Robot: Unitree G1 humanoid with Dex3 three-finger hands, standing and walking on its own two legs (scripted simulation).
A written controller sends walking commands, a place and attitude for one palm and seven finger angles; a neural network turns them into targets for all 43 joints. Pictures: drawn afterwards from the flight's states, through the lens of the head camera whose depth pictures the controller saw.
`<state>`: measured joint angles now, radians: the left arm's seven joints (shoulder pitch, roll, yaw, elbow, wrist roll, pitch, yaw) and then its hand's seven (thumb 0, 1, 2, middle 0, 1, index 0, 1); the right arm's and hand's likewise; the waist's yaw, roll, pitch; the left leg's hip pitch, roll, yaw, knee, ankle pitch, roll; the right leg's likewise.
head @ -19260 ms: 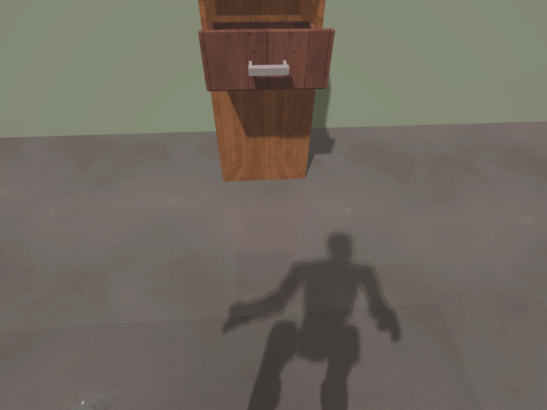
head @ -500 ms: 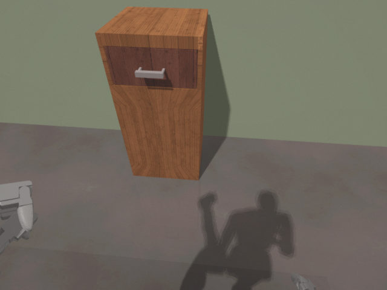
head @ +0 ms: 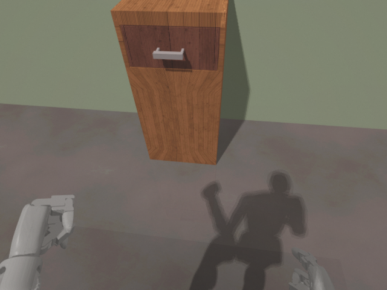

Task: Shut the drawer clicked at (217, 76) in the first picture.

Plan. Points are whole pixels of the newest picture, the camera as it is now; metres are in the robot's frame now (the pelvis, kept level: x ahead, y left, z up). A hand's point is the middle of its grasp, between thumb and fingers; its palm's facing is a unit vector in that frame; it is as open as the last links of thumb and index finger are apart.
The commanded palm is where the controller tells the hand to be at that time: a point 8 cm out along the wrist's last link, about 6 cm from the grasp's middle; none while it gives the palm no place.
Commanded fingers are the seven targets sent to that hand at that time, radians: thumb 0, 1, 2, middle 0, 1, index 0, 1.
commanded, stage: let the arm hang, fingers relaxed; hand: left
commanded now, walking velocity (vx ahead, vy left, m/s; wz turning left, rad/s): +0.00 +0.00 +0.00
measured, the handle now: (169, 52) +0.98 +0.18 +0.02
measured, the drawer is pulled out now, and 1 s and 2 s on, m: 0.00 0.00 0.00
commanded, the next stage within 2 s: look to check the result in 1.02 s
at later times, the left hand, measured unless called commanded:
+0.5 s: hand out of the picture -0.05 +0.22 -0.16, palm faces +0.01 -0.96 -0.27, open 5.3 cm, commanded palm none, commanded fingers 0.00 0.90 0.90 -0.20 -0.30 -0.20 -0.30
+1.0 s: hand out of the picture +0.05 +0.20 -0.16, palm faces +0.00 -0.97 -0.24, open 7.4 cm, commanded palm none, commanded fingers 0.00 0.90 0.90 -0.20 -0.30 -0.20 -0.30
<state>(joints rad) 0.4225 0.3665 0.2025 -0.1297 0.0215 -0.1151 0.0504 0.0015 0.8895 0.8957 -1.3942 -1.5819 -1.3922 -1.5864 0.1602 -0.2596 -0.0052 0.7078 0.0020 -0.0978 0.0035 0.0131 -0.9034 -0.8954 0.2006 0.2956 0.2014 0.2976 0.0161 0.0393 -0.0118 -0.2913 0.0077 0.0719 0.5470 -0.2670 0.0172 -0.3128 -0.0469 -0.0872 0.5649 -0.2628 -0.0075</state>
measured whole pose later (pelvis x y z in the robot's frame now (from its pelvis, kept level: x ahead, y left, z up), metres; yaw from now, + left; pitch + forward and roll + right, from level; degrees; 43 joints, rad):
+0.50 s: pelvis -0.02 +0.01 +0.01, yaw +0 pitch -1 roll +0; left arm 0.32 0.24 0.01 1.08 0.02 0.03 0.01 0.01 0.90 0.89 -0.57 -0.72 -0.56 -0.71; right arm 0.31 -0.21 -0.01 1.06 -0.02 0.04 0.00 0.01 -0.91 -0.90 0.20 0.29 0.20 0.30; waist 0.01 0.02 0.05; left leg -0.25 0.01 0.06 0.46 -0.20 0.03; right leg -0.25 -0.03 -0.10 0.44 -0.17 -0.01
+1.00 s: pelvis +0.00 +0.00 +0.01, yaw +0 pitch -1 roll +0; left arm 0.16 0.21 0.01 1.12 0.02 0.00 0.01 0.00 0.90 0.89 -0.21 -0.30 -0.20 -0.30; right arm 0.21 -0.21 -0.02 1.12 -0.01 0.00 -0.01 0.01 -0.91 -0.90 0.20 0.30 0.20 0.30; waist -0.01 0.02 0.04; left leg -0.17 0.01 0.07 0.39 -0.20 0.02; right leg -0.19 -0.03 -0.09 0.40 -0.19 -0.01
